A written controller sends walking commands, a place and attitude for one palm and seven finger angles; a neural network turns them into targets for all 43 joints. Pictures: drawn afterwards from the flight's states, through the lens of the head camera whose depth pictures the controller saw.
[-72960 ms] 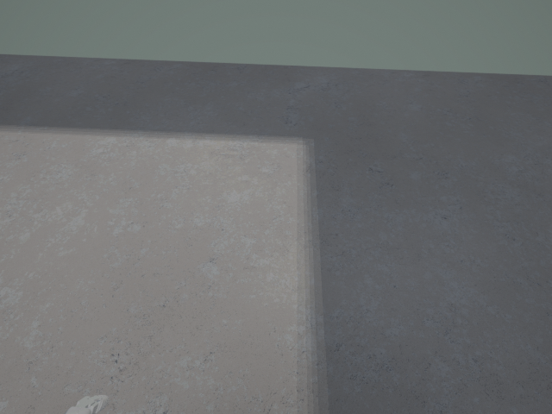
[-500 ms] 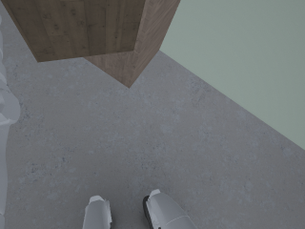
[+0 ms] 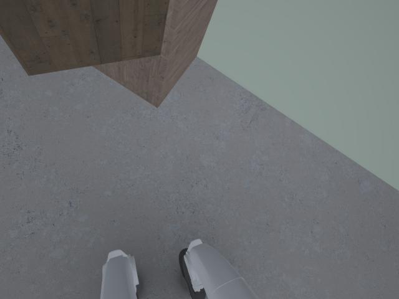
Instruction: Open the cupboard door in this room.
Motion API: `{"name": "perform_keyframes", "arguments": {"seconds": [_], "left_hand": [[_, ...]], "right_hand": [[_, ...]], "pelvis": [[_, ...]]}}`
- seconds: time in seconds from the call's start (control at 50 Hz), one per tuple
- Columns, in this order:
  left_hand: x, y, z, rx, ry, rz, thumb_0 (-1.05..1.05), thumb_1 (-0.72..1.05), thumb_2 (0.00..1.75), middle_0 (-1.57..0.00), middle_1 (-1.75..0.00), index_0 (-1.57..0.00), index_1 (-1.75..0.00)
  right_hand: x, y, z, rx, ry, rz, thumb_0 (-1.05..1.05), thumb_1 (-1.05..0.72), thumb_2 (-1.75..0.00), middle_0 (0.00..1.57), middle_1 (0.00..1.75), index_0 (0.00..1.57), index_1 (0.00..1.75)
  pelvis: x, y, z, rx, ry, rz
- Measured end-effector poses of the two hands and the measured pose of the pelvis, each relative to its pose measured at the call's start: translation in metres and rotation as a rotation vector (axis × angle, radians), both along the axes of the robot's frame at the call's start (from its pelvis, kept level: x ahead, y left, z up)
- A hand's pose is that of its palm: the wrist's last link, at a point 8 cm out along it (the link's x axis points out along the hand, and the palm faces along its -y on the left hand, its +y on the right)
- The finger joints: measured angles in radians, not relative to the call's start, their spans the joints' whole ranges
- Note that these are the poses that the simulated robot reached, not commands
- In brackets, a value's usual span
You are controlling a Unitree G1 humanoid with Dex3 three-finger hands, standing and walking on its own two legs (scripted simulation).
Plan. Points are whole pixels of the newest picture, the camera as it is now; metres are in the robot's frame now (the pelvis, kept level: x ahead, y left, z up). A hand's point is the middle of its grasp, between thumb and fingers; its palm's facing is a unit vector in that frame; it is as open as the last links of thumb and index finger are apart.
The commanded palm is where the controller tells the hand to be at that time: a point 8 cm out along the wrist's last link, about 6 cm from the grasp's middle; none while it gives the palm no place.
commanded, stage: slide the hand sideways off the handle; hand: left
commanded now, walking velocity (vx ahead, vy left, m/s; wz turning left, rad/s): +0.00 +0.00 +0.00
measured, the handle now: out of the picture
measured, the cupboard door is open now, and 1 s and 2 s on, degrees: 52 51 51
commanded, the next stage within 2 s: draw the hand back to the body in 0.98 s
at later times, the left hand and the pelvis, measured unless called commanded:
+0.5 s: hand out of the picture +0.64 +0.19 +0.14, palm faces +0.02 -1.00 +0.02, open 14.5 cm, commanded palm +0.65 +0.23 +0.13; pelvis -0.01 +0.01 +0.00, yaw -3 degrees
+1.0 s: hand out of the picture +0.61 +0.29 +0.15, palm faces +0.16 -0.99 -0.03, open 15.7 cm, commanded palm +0.63 +0.28 +0.13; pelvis -0.01 +0.02 +0.00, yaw -3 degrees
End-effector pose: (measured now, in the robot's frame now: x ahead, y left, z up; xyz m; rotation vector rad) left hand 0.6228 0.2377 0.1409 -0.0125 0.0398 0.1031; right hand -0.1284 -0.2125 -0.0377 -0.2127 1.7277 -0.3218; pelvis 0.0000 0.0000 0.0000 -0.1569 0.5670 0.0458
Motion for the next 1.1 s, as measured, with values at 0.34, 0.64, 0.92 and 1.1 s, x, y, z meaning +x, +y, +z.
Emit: {"name": "perform_keyframes", "arguments": {"seconds": [0.34,0.64,0.92,1.1], "left_hand": [[-0.003,0.004,0.001,-0.005,0.007,-0.051,-0.02,-0.49,0.30,-0.38,-0.61,-0.43,-0.62],[-0.002,0.009,0.001,-0.012,0.007,-0.105,-0.02,-0.49,0.30,-0.40,-0.53,-0.45,-0.53],[-0.023,0.062,-0.001,0.013,0.020,0.024,-0.02,-0.49,0.30,-0.28,-0.39,-0.34,-0.42],[-0.056,0.116,0.012,0.038,0.008,-0.007,-0.02,-0.49,0.30,-0.17,-0.32,-0.19,-0.32]], "right_hand": [[0.001,0.006,-0.008,-0.021,-0.059,-0.015,0.00,-0.91,-0.90,0.20,0.30,0.21,0.30],[0.000,0.019,-0.016,-0.036,-0.069,-0.058,0.00,-0.91,-0.90,0.21,0.30,0.21,0.30],[0.008,0.019,-0.019,-0.034,-0.074,-0.068,0.00,-0.91,-0.90,0.21,0.30,0.21,0.30],[0.020,-0.007,-0.006,-0.065,-0.014,0.040,0.00,-0.91,-0.90,0.21,0.30,0.21,0.30]], "pelvis": [[-0.005,0.007,-0.001,0.000,-0.017,-0.034],[-0.006,0.017,-0.003,-0.001,-0.027,-0.067],[-0.007,0.021,0.002,0.007,-0.045,-0.080],[-0.008,0.015,0.007,-0.003,-0.047,-0.005]]}}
